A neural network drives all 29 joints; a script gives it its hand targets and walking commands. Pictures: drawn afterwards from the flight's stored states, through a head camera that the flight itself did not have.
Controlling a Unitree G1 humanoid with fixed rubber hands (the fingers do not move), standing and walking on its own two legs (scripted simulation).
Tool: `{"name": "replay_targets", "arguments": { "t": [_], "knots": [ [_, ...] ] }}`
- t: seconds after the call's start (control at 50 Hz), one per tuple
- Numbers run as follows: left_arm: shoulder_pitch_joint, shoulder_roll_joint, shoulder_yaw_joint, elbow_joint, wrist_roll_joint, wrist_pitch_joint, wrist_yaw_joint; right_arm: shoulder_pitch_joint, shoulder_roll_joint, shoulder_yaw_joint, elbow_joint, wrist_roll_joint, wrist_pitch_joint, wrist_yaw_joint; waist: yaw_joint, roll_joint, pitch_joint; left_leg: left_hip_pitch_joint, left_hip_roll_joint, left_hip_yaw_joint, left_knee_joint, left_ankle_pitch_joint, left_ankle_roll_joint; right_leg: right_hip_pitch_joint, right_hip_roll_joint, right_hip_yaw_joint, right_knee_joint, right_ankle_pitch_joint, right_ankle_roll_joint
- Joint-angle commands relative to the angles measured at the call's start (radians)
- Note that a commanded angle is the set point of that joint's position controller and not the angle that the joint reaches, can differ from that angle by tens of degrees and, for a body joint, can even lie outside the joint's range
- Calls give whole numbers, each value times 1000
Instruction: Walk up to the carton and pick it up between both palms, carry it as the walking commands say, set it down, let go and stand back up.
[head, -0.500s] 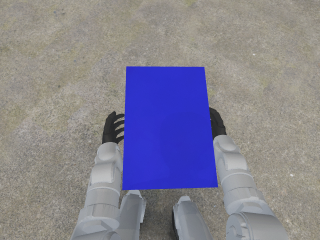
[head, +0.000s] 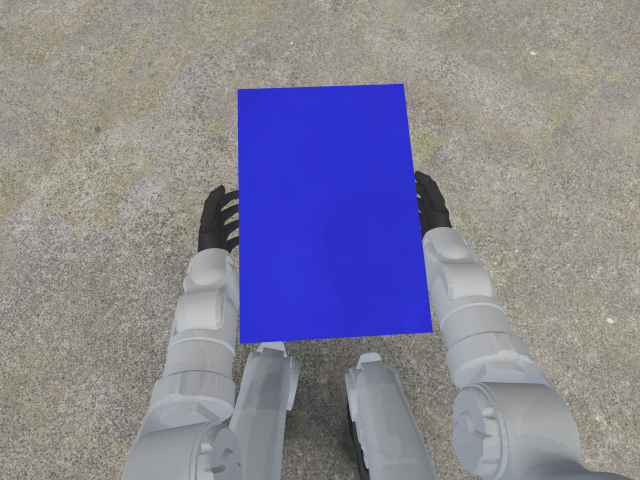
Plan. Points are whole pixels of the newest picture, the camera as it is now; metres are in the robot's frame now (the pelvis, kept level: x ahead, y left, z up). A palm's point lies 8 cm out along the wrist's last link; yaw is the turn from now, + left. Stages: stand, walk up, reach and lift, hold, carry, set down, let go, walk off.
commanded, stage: set down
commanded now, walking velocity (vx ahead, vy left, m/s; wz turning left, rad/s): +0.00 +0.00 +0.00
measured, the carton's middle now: (323, 234) +0.43 +0.02 -0.14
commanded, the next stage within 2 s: none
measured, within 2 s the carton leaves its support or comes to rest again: neither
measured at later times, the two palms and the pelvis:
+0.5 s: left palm (232, 247) +0.42 +0.15 -0.18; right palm (414, 233) +0.46 -0.12 -0.17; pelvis -0.02 +0.00 -0.07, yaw -1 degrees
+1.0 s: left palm (238, 254) +0.43 +0.16 -0.28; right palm (392, 237) +0.48 -0.11 -0.28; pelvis -0.06 +0.00 -0.13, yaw -1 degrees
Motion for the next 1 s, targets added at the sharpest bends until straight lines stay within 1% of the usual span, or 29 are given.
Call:
{"name": "replay_targets", "arguments": {
  "t": [0.0,0.04,0.1,0.14,0.2,0.22,0.24,0.3,0.32,0.34,0.36,0.38,0.42,0.44,0.46,0.5,0.56,0.6,0.62,0.66,0.72,0.76,0.8,0.82,0.84,0.88,0.9,0.96,0.98],
  "knots": [
    [-753,-964,-630,-50,-92,-28,-178,-637,1051,436,-141,80,-77,192,7,21,-1030,654,-80,163,-77,352,-3,450,76,-91,-162,384,7],
    [-770,-939,-604,-44,-84,-30,-176,-664,1032,436,-139,81,-74,192,28,11,-1017,617,-78,177,-58,325,-4,418,74,-91,-143,353,10],
    [-812,-946,-604,-51,-96,-26,-173,-717,1016,436,-151,85,-77,185,19,10,-1055,627,-79,171,-24,346,-2,397,78,-99,-113,356,8],
    [-818,-932,-591,-28,-91,-22,-172,-738,1015,444,-153,97,-75,180,34,21,-1066,606,-81,188,-5,332,-1,391,76,-96,-106,343,10],
    [-848,-947,-585,-33,-100,-20,-170,-774,1004,439,-152,89,-70,180,16,-20,-1076,595,-80,173,12,338,3,359,82,-120,-73,345,16],
    [-898,-925,-583,-47,-105,-20,-168,-781,987,424,-152,86,-71,177,16,16,-1086,590,-79,187,29,325,-5,343,78,-110,-64,333,9],
    [-910,-936,-585,-55,-108,-20,-167,-760,1002,412,-124,79,-66,178,0,3,-1086,595,-79,188,36,310,-3,339,83,-113,-63,319,8],
    [-913,-939,-580,-22,-93,-12,-161,-805,974,402,-126,85,-73,186,19,48,-1073,595,-79,184,49,321,-9,262,85,-123,-30,317,3],
    [-931,-935,-587,-46,-108,-16,-162,-817,970,410,-129,78,-71,188,5,-1,-1098,570,-81,188,71,335,-11,286,87,-128,-26,327,4],
    [-951,-950,-596,-49,-117,-13,-160,-810,958,397,-118,77,-70,186,-10,38,-1109,581,-81,188,72,335,-14,275,87,-134,-8,336,0],
    [-944,-939,-585,-36,-108,-9,-160,-850,955,412,-154,91,-71,183,16,43,-1121,588,-76,194,85,345,-11,264,82,-127,-6,333,5],
    [-972,-946,-595,-51,-125,-16,-155,-844,967,419,-132,97,-69,185,1,10,-1120,585,-78,194,94,368,-11,269,89,-134,-4,353,6],
    [-971,-935,-583,-24,-120,-6,-156,-878,936,405,-134,97,-67,189,11,36,-1112,565,-78,196,106,366,-13,236,82,-135,15,349,4],
    [-966,-918,-569,-28,-112,-10,-151,-877,950,410,-131,101,-67,185,29,16,-1118,560,-74,196,109,361,-12,237,82,-141,32,344,9],
    [-995,-925,-574,-31,-116,-7,-149,-878,951,403,-112,93,-64,188,9,9,-1112,538,-74,195,116,334,-9,230,83,-141,31,331,6],
    [-1040,-914,-592,-60,-132,-9,-149,-925,933,418,-154,116,-64,187,19,35,-1171,567,-74,203,142,358,-14,220,81,-144,51,336,5],
    [-1074,-884,-576,-49,-125,-3,-140,-955,914,418,-136,125,-54,187,40,23,-1199,544,-73,210,159,321,-12,195,76,-146,74,299,6],
    [-1144,-880,-592,-80,-141,-2,-136,-1000,903,419,-144,128,-45,183,18,14,-1240,558,-71,208,179,307,-12,186,78,-153,92,278,7],
    [-1162,-871,-607,-92,-149,3,-134,-1043,868,434,-196,144,-46,178,29,46,-1304,585,-67,217,192,312,-17,195,75,-154,106,283,7],
    [-1198,-855,-628,-122,-178,10,-132,-1073,873,455,-204,155,-28,175,13,-5,-1434,630,-70,214,216,333,-13,251,78,-161,125,297,6],
    [-1296,-774,-677,-209,-231,27,-118,-1166,813,504,-282,213,-9,155,52,9,-1738,756,-64,232,266,362,-17,390,62,-154,176,338,6],
    [-1344,-697,-683,-254,-254,48,-103,-1198,763,521,-304,231,13,139,45,-9,-1840,832,-64,228,275,339,-13,468,61,-159,202,318,6],
    [-1379,-667,-734,-298,-305,60,-98,-1221,751,576,-383,287,20,121,48,13,-1934,910,-59,240,306,501,-14,575,72,-168,224,463,14],
    [-1406,-688,-764,-354,-330,65,-93,-1240,751,584,-430,299,20,115,28,18,-1950,911,-53,227,323,525,-12,565,72,-160,236,496,10],
    [-1425,-668,-753,-371,-324,71,-91,-1261,755,582,-441,319,28,114,42,43,-1930,911,-53,234,323,511,-8,524,69,-161,237,467,10],
    [-1423,-670,-712,-299,-322,79,-93,-1321,730,555,-438,301,27,103,37,8,-1820,826,-51,230,337,449,1,447,67,-162,239,388,5],
    [-1448,-673,-696,-299,-322,79,-94,-1347,729,560,-437,303,27,103,56,4,-1783,769,-55,234,336,427,0,452,62,-158,243,372,3],
    [-1496,-678,-645,-225,-297,67,-100,-1356,741,501,-321,260,26,108,40,-5,-1668,687,-48,235,347,360,-4,384,58,-157,250,310,-4],
    [-1471,-697,-603,-142,-270,67,-105,-1374,746,477,-281,247,21,114,47,-16,-1579,634,-47,233,345,324,1,344,55,-154,251,275,-1]
  ]
}}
